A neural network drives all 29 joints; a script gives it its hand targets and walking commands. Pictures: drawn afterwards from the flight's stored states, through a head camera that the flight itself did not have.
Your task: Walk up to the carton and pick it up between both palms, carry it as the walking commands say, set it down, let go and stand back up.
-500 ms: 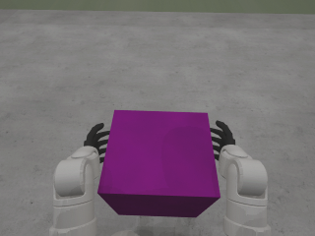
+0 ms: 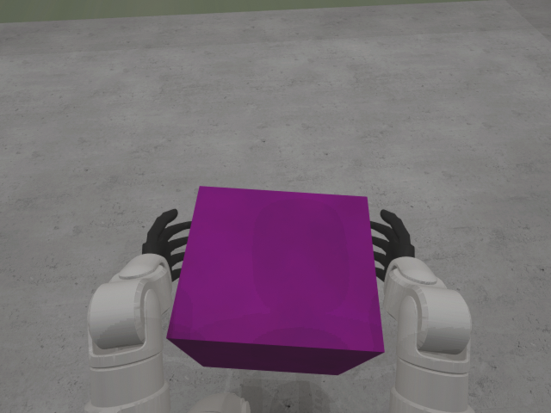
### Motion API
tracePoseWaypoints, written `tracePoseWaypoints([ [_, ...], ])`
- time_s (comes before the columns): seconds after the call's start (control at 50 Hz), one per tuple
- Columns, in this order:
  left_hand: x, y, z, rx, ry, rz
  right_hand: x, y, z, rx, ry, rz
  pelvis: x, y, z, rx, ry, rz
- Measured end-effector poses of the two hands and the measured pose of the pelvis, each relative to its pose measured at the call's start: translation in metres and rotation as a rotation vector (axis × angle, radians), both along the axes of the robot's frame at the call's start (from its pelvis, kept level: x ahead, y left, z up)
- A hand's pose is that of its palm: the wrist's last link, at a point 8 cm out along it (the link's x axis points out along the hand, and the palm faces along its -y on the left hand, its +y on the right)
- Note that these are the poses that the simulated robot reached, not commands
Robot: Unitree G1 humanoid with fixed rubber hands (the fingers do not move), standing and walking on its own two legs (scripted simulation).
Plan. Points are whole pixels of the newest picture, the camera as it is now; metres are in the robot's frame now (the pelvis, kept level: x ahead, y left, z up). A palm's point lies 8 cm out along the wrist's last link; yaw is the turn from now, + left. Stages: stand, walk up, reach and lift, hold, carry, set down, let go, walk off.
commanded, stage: carry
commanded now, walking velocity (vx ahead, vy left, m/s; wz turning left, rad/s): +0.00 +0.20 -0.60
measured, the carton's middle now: (276, 291) +0.27 +0.00 +0.00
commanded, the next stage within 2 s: none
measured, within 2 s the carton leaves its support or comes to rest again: neither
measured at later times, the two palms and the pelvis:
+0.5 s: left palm (167, 173) +0.44 +0.16 +0.07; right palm (365, 204) +0.37 -0.14 +0.08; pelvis +0.14 +0.08 -0.02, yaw -14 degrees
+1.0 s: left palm (143, 161) +0.46 +0.20 +0.08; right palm (328, 226) +0.33 -0.08 +0.09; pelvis +0.15 +0.18 -0.01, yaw -27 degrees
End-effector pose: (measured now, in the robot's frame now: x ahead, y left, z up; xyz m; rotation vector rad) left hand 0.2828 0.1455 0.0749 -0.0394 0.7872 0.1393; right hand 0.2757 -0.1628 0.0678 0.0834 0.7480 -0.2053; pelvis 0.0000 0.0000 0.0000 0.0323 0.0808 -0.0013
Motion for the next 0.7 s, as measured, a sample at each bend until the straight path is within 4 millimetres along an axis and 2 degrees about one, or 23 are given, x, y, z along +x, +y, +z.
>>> tracePoseWaypoints([
  [0.1, 0.041, 0.004, -0.004, -0.022, -0.015, -0.026, 0.033, 0.004, 0.002, -0.015, -0.016, -0.032, 0.035, 0.012, -0.003, -0.016, 0.012, -0.027],
  [0.2, 0.088, 0.015, -0.009, -0.054, -0.05, -0.071, 0.065, 0.016, 0.005, -0.043, -0.052, -0.08, 0.077, 0.034, -0.013, -0.047, 0.012, -0.075],
  [0.24, 0.105, 0.018, -0.013, -0.068, -0.06, -0.095, 0.073, 0.021, 0.005, -0.057, -0.062, -0.105, 0.091, 0.044, -0.018, -0.054, -0.011, -0.104],
  [0.34, 0.133, 0.021, -0.011, -0.089, -0.055, -0.148, 0.084, 0.027, 0.011, -0.074, -0.056, -0.16, 0.115, 0.062, -0.014, -0.072, -0.029, -0.162],
  [0.5, 0.161, 0.018, -0.006, -0.076, -0.069, -0.21, 0.093, 0.027, 0.009, -0.064, -0.067, -0.218, 0.138, 0.078, -0.016, -0.06, -0.031, -0.234],
  [0.62, 0.169, 0.002, -0.008, -0.041, -0.061, -0.276, 0.081, 0.017, -0.005, -0.028, -0.057, -0.287, 0.142, 0.086, -0.021, -0.045, -0.029, -0.299],
  [0.7, 0.172, 0.003, -0.004, -0.04, -0.05, -0.308, 0.074, 0.022, -0.001, -0.027, -0.046, -0.318, 0.143, 0.097, -0.015, -0.045, -0.025, -0.33],
])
